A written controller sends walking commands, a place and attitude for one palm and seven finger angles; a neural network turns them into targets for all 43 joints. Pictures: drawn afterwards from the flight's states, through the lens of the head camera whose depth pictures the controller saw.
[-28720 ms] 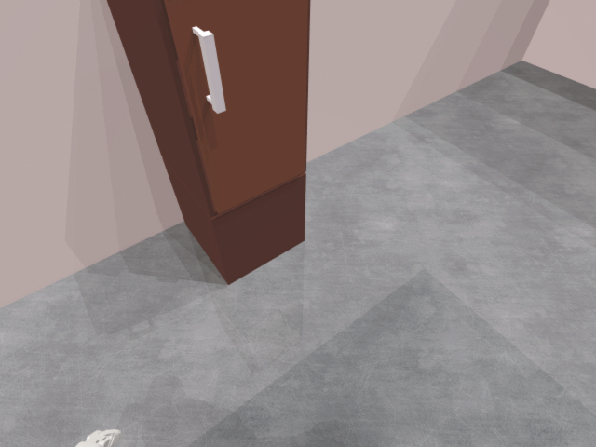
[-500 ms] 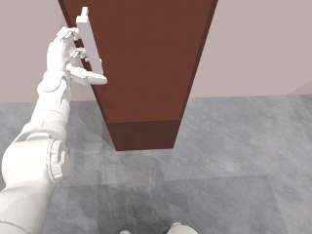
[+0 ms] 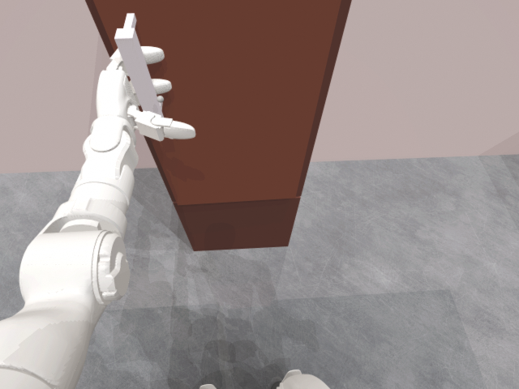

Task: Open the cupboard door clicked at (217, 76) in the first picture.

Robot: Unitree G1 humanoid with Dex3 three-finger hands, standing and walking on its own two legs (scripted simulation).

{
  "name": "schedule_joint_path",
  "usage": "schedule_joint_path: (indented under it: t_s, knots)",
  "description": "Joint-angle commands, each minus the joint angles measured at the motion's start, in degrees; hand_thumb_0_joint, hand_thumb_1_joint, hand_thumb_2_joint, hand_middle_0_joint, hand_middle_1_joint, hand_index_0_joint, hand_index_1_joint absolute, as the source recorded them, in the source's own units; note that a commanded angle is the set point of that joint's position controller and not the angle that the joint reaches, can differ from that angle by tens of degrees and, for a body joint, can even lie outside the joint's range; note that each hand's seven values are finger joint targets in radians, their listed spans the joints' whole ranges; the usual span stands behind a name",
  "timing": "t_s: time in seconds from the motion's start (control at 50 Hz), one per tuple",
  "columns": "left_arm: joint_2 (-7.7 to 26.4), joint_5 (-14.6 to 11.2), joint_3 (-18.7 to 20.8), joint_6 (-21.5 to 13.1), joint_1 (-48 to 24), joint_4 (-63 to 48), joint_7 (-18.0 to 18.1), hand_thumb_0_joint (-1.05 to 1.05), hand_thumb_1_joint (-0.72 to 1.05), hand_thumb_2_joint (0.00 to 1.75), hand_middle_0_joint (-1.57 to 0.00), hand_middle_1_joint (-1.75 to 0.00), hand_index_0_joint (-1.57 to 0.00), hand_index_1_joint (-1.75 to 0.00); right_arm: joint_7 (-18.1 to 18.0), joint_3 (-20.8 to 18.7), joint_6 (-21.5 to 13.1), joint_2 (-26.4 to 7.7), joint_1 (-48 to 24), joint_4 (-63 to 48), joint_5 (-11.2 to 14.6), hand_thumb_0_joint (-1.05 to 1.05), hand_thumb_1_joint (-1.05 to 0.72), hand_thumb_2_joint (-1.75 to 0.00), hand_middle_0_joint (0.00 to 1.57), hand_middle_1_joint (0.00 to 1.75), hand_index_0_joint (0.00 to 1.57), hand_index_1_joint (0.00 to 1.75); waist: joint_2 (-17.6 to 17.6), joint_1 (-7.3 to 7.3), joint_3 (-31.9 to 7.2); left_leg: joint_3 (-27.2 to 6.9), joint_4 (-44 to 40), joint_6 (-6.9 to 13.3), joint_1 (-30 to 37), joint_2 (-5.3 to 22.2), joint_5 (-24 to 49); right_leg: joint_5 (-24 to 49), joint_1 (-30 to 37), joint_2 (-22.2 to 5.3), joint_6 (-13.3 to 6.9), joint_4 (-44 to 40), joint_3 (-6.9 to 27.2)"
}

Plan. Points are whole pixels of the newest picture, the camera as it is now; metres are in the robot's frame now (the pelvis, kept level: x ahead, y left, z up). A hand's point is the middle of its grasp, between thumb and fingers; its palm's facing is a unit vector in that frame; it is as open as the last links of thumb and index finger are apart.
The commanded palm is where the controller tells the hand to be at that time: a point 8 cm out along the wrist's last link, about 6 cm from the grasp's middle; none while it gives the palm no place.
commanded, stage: slide the fingers in behind the handle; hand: left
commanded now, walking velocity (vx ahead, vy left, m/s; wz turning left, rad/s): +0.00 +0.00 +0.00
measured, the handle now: (145, 77) +0.57 +0.12 +0.13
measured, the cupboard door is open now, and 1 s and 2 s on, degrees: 1 2 34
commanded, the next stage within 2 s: close the thumb around the handle in 0.42 s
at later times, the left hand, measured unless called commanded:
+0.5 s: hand (160, 100) +0.52 +0.10 +0.13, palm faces -0.03 -1.00 -0.02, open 14.2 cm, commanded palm +0.49 +0.14 +0.13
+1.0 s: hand (159, 100) +0.52 +0.10 +0.13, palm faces -0.04 -1.00 -0.02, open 8.1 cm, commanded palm +0.49 +0.14 +0.13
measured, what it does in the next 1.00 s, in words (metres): stands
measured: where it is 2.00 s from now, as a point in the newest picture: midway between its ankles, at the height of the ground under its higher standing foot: outside the picture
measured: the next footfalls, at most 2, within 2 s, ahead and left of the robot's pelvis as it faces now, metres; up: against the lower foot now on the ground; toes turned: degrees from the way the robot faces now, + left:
none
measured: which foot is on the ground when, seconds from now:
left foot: down 0.00-1.00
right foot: down 0.00-1.00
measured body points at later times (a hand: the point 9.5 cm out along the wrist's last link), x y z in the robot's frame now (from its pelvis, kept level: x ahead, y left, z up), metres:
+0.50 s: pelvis +0.01 +0.00 +0.00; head +0.09 -0.01 +0.45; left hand +0.52 +0.15 +0.13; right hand +0.02 -0.26 -0.12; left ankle -0.02 +0.10 -0.71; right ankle +0.00 -0.09 -0.71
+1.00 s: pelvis +0.00 +0.01 +0.00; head +0.09 +0.00 +0.44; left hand +0.52 +0.15 +0.13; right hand +0.00 -0.25 -0.12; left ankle -0.02 +0.10 -0.71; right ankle +0.00 -0.09 -0.71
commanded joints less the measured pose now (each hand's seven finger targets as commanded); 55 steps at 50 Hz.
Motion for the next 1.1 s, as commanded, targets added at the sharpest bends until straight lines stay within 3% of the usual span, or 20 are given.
schedule_joint_path:
  t_s: [0.0,0.12,0.14,0.18,0.2,0.22,0.36,0.4,0.42,0.5,0.62,0.66,0.68,0.7,0.76,0.84,0.9,0.92,1.0,1.08]
  knots:
    - [6.9,-0.77,-1.44,-4.44,-30.51,-14.04,-1.19,0.0,-0.5,0.3,-0.3,-1.2,-0.3,-1.2,-0.33,-3.26,-1.18,-8.91,8.67,-2.84,0.19,0.0,-0.9,-0.9,0.2,0.3,0.2,0.3,0.59,-1.51,-26.45,-1.76,-2.39,0.48,15.47,-0.56,20.89,23.69,12.44,-0.31,1.5,-3.43,1.85]
    - [3.88,-1.08,-4.02,-4.3,-30.61,-14.76,-1.14,0.0,-0.5,0.3,-0.3,-1.2,-0.3,-1.2,-0.12,-3.31,-1.27,-8.74,8.29,-2.37,0.24,0.0,-0.9,-0.9,0.2,0.3,0.2,0.3,0.32,-2.19,-25.24,-1.76,-2.62,0.51,16.2,-0.52,21.31,24.05,11.65,-0.26,1.64,-3.84,1.68]
    - [5.68,-0.97,-2.57,-4.4,-30.42,-14.88,-1.0,0.0,-0.5,0.3,-0.3,-1.2,-0.3,-1.2,-0.2,-3.43,-1.23,-8.95,8.46,-2.2,0.27,0.0,-0.9,-0.9,0.2,0.3,0.2,0.3,-0.37,-1.7,-25.4,-1.88,-2.58,0.54,15.86,-0.48,21.4,24.14,12.16,-0.31,1.57,-3.79,1.73]
    - [3.99,-1.18,-3.92,-4.56,-31.38,-16.18,-1.19,0.0,-0.5,0.3,-0.3,-1.2,-0.3,-1.2,-0.12,-3.44,-1.34,-8.71,8.24,-2.18,0.19,0.0,-0.9,-0.9,0.2,0.3,0.2,0.3,1.5,-1.91,-26.83,-1.84,-2.47,0.49,17.56,-0.63,23.19,25.39,12.03,-0.31,1.6,-3.6,1.67]
    - [6.2,-1.04,-1.89,-4.4,-29.85,-14.67,-1.05,0.0,-0.5,0.3,-0.3,-1.2,-0.3,-1.2,-0.22,-3.45,-1.25,-8.94,8.55,-2.0,0.24,0.0,-0.9,-0.9,0.2,0.3,0.2,0.3,-0.55,-1.21,-26.51,-1.9,-2.37,0.54,16.55,-0.64,23.0,25.53,12.98,-0.32,1.52,-3.52,1.73]
    - [5.09,-1.2,-3.14,-4.58,-30.76,-16.4,-1.18,0.0,-0.5,0.3,-0.3,-1.2,-0.3,-1.2,-0.18,-3.41,-1.28,-8.77,8.25,-2.22,0.23,0.0,-0.9,-0.9,0.2,0.3,0.2,0.3,0.24,-1.72,-27.33,-1.76,-2.56,0.57,17.0,-0.69,23.59,26.62,13.43,-0.37,1.65,-3.48,1.86]
    - [6.25,-1.5,-1.39,-4.53,-27.72,-16.62,-1.47,0.0,-0.5,0.3,-0.3,-1.2,-0.3,-1.2,-0.19,-3.47,-0.9,-8.64,7.76,-2.67,0.4,0.0,-0.9,-0.9,0.2,0.3,0.2,0.3,-0.13,-0.32,-26.87,-1.42,-2.63,0.53,17.13,-0.77,25.99,28.96,15.1,-0.39,1.4,-3.19,1.68]
    - [3.86,-1.85,-3.2,-4.51,-28.09,-17.36,-1.74,0.0,-0.5,0.3,-0.3,-1.2,-0.3,-1.2,-0.13,-3.37,-0.98,-8.27,7.06,-2.86,0.41,0.0,-0.9,-0.9,0.2,0.3,0.2,0.3,-0.33,-0.88,-26.45,-1.27,-2.72,0.55,17.33,-0.77,25.81,29.35,14.86,-0.36,1.66,-3.46,1.71]
    - [5.89,-1.69,-1.49,-4.34,-26.78,-16.16,-1.58,0.0,-0.5,0.3,-0.3,-1.2,-0.3,-1.2,-0.22,-3.47,-0.88,-8.49,7.37,-2.67,0.49,0.0,-0.9,-0.9,0.2,0.3,0.2,0.3,-1.42,-0.39,-25.83,-1.29,-2.76,0.54,16.55,-0.64,25.53,29.1,15.21,-0.39,1.6,-3.5,1.68]
    - [5.48,-1.39,-1.95,-4.39,-28.03,-16.67,-1.28,0.0,-0.5,0.3,-0.3,-1.2,-0.3,-1.2,-0.25,-3.38,-0.82,-8.4,7.24,-2.72,0.44,0.0,-0.9,-0.9,0.2,0.3,0.2,0.3,0.11,-0.48,-26.06,-1.59,-2.63,0.42,17.53,-0.73,26.27,28.5,14.21,-0.4,1.5,-3.2,1.6]
    - [5.77,-1.26,-1.79,-4.16,-27.94,-15.5,-1.05,0.0,-0.16,0.44,-0.32,-1.24,-0.32,-1.24,-0.36,-3.35,-0.73,-8.46,7.04,-2.7,0.53,0.0,-0.9,-0.9,0.2,0.3,0.2,0.3,-0.48,-0.73,-25.38,-1.59,-2.75,0.36,17.05,-0.55,24.98,27.0,13.38,-0.4,1.55,-3.42,1.59]
    - [3.74,-1.25,-3.33,-4.09,-29.46,-14.98,-1.12,0.0,-0.05,0.49,-0.33,-1.25,-0.33,-1.25,-0.38,-3.26,-0.79,-8.33,7.2,-2.59,0.4,0.0,-0.9,-0.9,0.2,0.3,0.2,0.3,-0.94,-1.44,-24.31,-1.72,-2.74,0.42,17.14,-0.56,24.67,26.22,12.33,-0.34,1.52,-3.42,1.37]
    - [5.83,-1.01,-2.02,-4.23,-29.6,-14.86,-0.93,0.0,0.0,0.52,-0.34,-1.25,-0.34,-1.25,-0.46,-3.33,-0.79,-8.52,7.27,-2.35,0.4,0.0,-0.9,-0.9,0.2,0.3,0.2,0.3,0.06,-1.02,-24.73,-1.97,-2.74,0.24,16.98,-0.46,24.21,25.44,12.17,-0.42,1.49,-3.36,1.43]
    - [4.07,-0.93,-3.54,-4.15,-30.17,-14.8,-0.96,0.0,0.06,0.54,-0.34,-1.26,-0.34,-1.26,-0.36,-3.27,-0.87,-8.42,7.23,-2.36,0.35,0.0,-0.9,-0.9,0.2,0.3,0.2,0.3,0.87,-1.58,-24.84,-2.07,-2.66,0.18,17.83,-0.51,24.41,25.22,11.31,-0.4,1.46,-3.34,1.4]
    - [4.73,-0.86,-2.82,-4.37,-30.34,-14.47,-0.77,0.0,0.23,0.61,-0.35,-1.28,-0.35,-1.28,-0.42,-3.42,-0.97,-8.59,7.83,-2.19,0.26,0.0,-0.9,-0.9,0.2,0.3,0.2,0.3,-0.88,-1.44,-25.59,-2.23,-2.53,0.24,17.51,-0.45,24.8,25.16,11.76,-0.33,1.47,-3.18,1.32]
    - [2.22,-0.79,-4.76,-4.51,-31.53,-14.61,-0.55,0.0,0.45,0.71,-0.37,-1.3,-0.37,-1.3,-0.15,-3.41,-1.28,-8.45,7.54,-1.92,0.12,0.0,-0.9,-0.9,0.2,0.3,0.2,0.3,1.4,-2.01,-25.38,-2.68,-2.51,-0.13,18.9,-0.23,23.93,22.87,9.18,-0.27,1.44,-3.37,1.0]
    - [5.36,-0.86,-2.08,-4.44,-30.86,-12.94,-0.2,0.0,0.62,0.78,-0.38,-1.32,-0.38,-1.32,-0.24,-3.37,-1.32,-8.87,8.0,-1.65,0.07,0.0,-0.9,-0.9,0.2,0.3,0.2,0.3,-0.36,-1.59,-25.07,-2.52,-2.55,0.1,17.09,-0.4,22.58,22.68,10.27,-0.21,1.44,-3.47,1.26]
    - [4.47,-0.78,-3.17,-4.33,-31.02,-12.7,-0.42,0.0,0.68,0.8,-0.38,-1.33,-0.38,-1.33,-0.28,-3.27,-1.33,-8.8,7.96,-1.71,0.13,0.0,-0.9,-0.9,0.2,0.3,0.2,0.3,-1.43,-1.99,-24.54,-2.44,-2.83,0.2,16.15,-0.43,21.52,22.39,10.66,-0.26,1.52,-3.64,1.28]
    - [5.16,-0.89,-2.03,-4.91,-29.93,-14.22,-0.57,0.0,0.9,0.9,-0.4,-1.35,-0.4,-1.35,-0.19,-3.39,-1.6,-8.67,8.08,-1.9,-0.02,0.0,-0.9,-0.9,0.2,0.3,0.2,0.3,0.79,-0.82,-26.89,-2.52,-2.58,-0.09,18.09,-0.4,24.48,24.0,11.35,-0.18,1.28,-3.1,1.14]
    - [5.45,-1.17,-2.09,-5.18,-29.23,-15.56,-0.89,0.0,0.9,0.9,-0.4,-1.35,-0.4,-1.35,-0.16,-3.32,-1.43,-8.7,7.81,-2.3,0.15,0.0,-0.9,-0.9,0.2,0.3,0.2,0.3,0.57,-0.75,-25.97,-2.46,-2.88,-0.16,17.72,-0.18,24.89,24.17,11.6,-0.1,1.26,-3.15,0.97]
